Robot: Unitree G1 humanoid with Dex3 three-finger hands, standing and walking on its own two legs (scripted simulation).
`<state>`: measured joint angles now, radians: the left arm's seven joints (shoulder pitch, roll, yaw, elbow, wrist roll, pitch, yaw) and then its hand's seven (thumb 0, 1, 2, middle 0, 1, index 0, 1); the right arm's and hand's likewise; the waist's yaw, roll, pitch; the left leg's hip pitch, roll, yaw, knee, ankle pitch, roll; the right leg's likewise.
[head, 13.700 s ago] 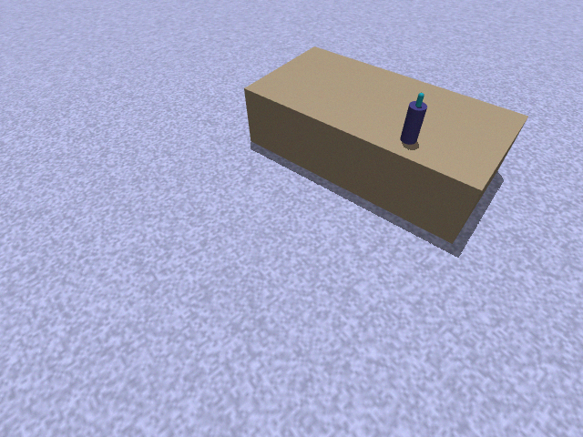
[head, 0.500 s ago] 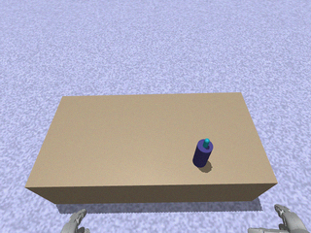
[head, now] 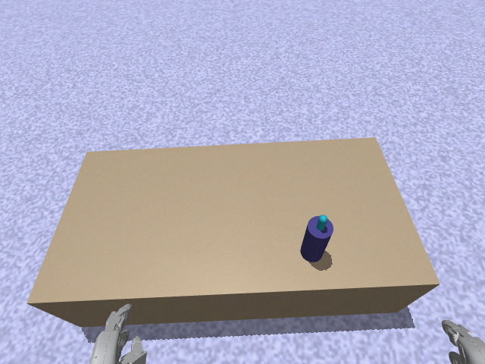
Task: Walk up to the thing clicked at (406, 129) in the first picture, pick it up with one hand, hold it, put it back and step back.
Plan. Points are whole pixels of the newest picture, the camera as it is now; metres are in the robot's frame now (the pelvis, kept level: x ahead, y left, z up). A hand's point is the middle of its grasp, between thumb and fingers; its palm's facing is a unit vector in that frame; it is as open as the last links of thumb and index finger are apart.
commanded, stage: go down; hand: right
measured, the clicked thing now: (317, 236) +0.48 -0.16 -0.30
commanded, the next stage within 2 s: none
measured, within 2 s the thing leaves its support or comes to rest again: neither
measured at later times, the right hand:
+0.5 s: hand out of the picture +0.14 -0.29 -0.09, palm faces +0.04 +0.95 -0.32, open 15.8 cm
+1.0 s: hand (474, 296) +0.25 -0.34 -0.03, palm faces +0.12 +0.97 -0.21, open 15.9 cm
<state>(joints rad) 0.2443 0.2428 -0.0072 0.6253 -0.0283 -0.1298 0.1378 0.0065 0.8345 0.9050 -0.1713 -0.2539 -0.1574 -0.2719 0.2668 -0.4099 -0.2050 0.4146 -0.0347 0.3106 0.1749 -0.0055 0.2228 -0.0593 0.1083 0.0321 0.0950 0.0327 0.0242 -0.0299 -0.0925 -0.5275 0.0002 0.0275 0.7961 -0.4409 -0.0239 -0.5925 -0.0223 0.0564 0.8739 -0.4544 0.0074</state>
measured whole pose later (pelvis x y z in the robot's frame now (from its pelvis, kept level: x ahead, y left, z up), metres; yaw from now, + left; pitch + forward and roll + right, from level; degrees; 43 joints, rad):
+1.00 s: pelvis -0.03 +0.00 -0.01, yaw +1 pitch +11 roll +3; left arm 0.33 0.29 -0.02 0.66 -0.02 -0.19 0.16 0.01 0.84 0.89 -0.17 -0.26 -0.16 -0.27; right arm -0.11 -0.61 -0.46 0.70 0.06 0.16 0.40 -0.01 0.20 -0.07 0.11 0.03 0.09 0.03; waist 0.05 -0.02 -0.07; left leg -0.64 -0.01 0.02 0.86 -0.42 -0.03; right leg -0.70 -0.03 0.05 0.94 -0.44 0.00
